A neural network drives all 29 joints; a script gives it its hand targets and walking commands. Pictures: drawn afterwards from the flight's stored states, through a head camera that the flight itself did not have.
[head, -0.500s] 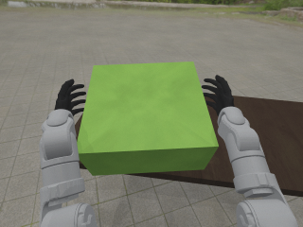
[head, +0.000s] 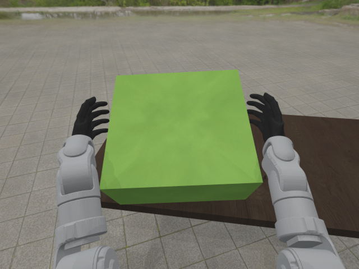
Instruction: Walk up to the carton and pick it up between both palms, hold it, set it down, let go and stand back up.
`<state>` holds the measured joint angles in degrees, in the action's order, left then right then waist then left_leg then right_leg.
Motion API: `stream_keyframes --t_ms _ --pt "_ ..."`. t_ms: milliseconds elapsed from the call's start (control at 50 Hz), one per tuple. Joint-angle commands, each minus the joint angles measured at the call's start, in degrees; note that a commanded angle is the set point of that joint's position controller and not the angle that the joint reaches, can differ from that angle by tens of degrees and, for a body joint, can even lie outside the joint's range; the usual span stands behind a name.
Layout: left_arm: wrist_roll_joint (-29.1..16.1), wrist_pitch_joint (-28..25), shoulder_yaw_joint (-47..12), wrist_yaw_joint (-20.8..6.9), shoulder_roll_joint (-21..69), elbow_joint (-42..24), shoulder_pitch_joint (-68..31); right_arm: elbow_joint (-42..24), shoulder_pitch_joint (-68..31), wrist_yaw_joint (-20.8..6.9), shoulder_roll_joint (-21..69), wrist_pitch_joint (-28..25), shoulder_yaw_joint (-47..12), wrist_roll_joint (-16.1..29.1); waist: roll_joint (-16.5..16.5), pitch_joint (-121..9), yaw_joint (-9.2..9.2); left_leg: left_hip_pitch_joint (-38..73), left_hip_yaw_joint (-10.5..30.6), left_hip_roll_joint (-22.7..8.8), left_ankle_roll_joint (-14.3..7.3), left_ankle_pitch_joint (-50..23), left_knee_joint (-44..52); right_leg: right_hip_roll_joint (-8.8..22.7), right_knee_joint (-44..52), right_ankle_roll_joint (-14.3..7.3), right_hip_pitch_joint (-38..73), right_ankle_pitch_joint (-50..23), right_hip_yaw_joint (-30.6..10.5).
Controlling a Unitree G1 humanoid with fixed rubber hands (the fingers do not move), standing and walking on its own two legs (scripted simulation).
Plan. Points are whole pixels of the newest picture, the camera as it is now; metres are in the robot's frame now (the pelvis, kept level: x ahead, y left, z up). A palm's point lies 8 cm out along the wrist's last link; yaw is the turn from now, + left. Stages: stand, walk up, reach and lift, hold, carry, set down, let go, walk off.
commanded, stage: set down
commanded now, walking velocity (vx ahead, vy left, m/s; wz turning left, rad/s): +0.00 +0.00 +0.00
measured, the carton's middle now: (179, 136) +0.41 +0.01 +0.14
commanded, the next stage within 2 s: none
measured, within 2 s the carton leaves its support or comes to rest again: neither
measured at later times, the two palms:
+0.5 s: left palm (101, 141) +0.37 +0.18 +0.16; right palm (272, 144) +0.36 -0.21 +0.15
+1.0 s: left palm (113, 145) +0.39 +0.17 +0.13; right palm (272, 148) +0.37 -0.22 +0.13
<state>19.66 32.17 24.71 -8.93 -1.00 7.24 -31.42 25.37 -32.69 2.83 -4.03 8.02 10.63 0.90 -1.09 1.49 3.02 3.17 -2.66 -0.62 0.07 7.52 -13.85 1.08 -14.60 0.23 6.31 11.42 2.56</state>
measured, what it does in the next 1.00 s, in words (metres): stands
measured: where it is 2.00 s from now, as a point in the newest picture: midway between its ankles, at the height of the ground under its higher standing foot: outside the picture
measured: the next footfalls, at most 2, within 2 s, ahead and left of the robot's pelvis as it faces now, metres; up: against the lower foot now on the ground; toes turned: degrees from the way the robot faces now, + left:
none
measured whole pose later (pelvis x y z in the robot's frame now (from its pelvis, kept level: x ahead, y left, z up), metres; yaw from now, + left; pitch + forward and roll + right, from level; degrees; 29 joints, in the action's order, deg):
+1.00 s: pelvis +0.01 +0.00 +0.00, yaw -1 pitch -4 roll +0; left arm 18.3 16.2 22.9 -2.2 -0.6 31.6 -37.0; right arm 43.4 -35.8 0.7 -3.6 -6.4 22.4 -7.0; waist -1.3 2.7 2.3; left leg -1.9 -3.4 -0.9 0.4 7.2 -13.6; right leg 0.8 -14.1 0.4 1.0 10.7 1.9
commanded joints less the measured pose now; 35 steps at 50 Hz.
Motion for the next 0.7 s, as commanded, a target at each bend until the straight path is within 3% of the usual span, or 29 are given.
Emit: stream_keyframes --t_ms 0,40,100,160,200,260,340,440,460,500,520,560,600,640,680 --pt "-6.99 -4.22 -22.16 -8.09 15.95 -3.77 -23.6 -8.55 -28.32 -6.49 16.9 -6.44 -17.77 1.71 -1.13 -7.28 0.93 6.06 -3.38 1.71 0.63 -10.5 -0.02 -2.55 2.83 1.75 -4.58 -11.3 4.98" --pt "-8.5 -6.32 -26.61 -6.92 17.17 -7.69 -26.41 -8.86 -28.78 -6.34 17.23 -8.44 -18.24 1.78 2.26 -12.85 2.12 10.58 -2.93 1.38 2.21 -14.27 -1.77 -2.55 2.3 1.38 -5.87 -12.78 5.47" --pt "-12.08 -10.66 -33.28 -4.37 19.51 -13.43 -30.43 -10.66 -28.91 -6.17 19.16 -12.03 -20.95 2.63 6.17 -23.92 3.14 16.1 -1.42 1.2 4.47 -26.58 -6.41 -3.02 0.61 1.0 -6.45 -21.01 5.8" --pt "-13.24 -14.37 -36.23 -1.91 18.69 -14.75 -31.02 -11.01 -27.03 -6.05 19.72 -14.25 -22.12 2.76 8.35 -30.86 2.87 16.55 -0.83 1.06 5.5 -29.91 -7.36 -2.77 0.01 1.17 -4.89 -25.24 5.25" --pt "-12.28 -15.06 -35.21 -1.16 18.25 -13.03 -30.23 -10.87 -26.36 -5.91 19.8 -14.24 -21.81 2.07 8.7 -30.88 2.78 14.85 -0.78 1.41 5.02 -27.43 -6.94 -2.27 -0.56 1.57 -4.1 -27.62 4.8" --pt "-9.66 -13.02 -29.44 -2.57 17.04 -6.32 -26.39 -6.78 -25.43 -5.64 19.66 -12.57 -21.22 0.49 3.08 -22.87 1.37 7.19 -1.4 2.03 2.39 -18.47 -3.77 -1.4 -0.71 3.36 -0.77 -26.96 4.23" --pt "-5.76 -9.15 -20.36 -6.59 14.38 3.6 -20.65 -5.1 -26.57 -4.81 20.15 -10.39 -20.57 -0.63 -4.89 -10.5 -0.84 -4.57 -2.49 2.9 -2.02 -6.9 1.43 0.28 -1.66 5.51 7.34 -30.04 2.8" --pt "-4.88 -8.93 -17.01 -7.92 15.04 4.63 -23.53 -6.21 -29.25 -4.74 19.69 -10.25 -18.67 -1.73 -7.31 -7.81 -1.12 -3.2 -3.48 2.76 -2.56 -6.04 2.63 -0.61 -0.85 5.64 6.0 -26.89 3.57" --pt "-5.43 -9.85 -18.14 -7.68 15.99 4.17 -25.53 -6.44 -30.79 -5.18 19.81 -11.05 -18.72 -1.7 -6.35 -10.82 -1.84 -1.18 -3.41 2.41 -1.86 -8.78 1.6 -1.13 -1.12 4.93 4.1 -25.84 4.2" --pt "-7.05 -11.82 -20.96 -6.43 17.56 3.62 -28.67 -7.91 -32.07 -5.83 20.14 -13.02 -18.02 -1.96 -4.04 -15.14 -1.48 2.71 -3.09 1.95 -0.41 -11.79 0.04 -1.37 -0.49 4.33 0.04 -23.64 4.67" --pt "-8.09 -12.98 -23.16 -5.52 18.08 2.81 -30.4 -7.32 -32.03 -6.17 19.84 -13.85 -16.92 -2.57 -2.56 -17.2 -0.22 5.31 -3.18 1.63 0.62 -13.81 -0.93 -1.8 -0.36 3.73 -2.27 -22.73 5.34" --pt "-9.88 -15.44 -26.78 -3.67 19.7 1.24 -32.84 -6.15 -32.15 -6.96 19.33 -15.59 -16.53 -2.82 0.49 -23.29 -0.2 11.68 -2.59 0.81 2.64 -20.27 -3.52 -2.64 0.1 2.59 -6.01 -22.1 6.13" --pt "-10.53 -17.92 -29.33 -1.6 20.93 1.41 -35.92 -2.49 -31.25 -7.61 18.94 -16.49 -13.81 -4.44 3.91 -28.24 1.15 15.87 -2.44 0.41 4.22 -22.15 -4.78 -3.1 1.15 1.84 -9.98 -18.73 6.69" --pt "-10.42 -19.47 -30.47 0.02 21.87 2.79 -36.62 0.44 -30.9 -8.21 18.07 -17.28 -11.37 -6.12 5.71 -29.99 1.54 17.14 -2.18 -0.11 4.92 -21.87 -5.15 -3.04 2.04 0.93 -12.49 -15.26 6.5" --pt "-9.0 -19.99 -28.71 0.49 21.98 8.16 -36.75 6.43 -30.12 -8.78 18.11 -16.88 -7.99 -7.77 6.56 -25.52 1.11 15.55 -2.4 -0.64 4.63 -16.15 -3.68 -2.28 3.33 0.5 -14.85 -8.7 6.19"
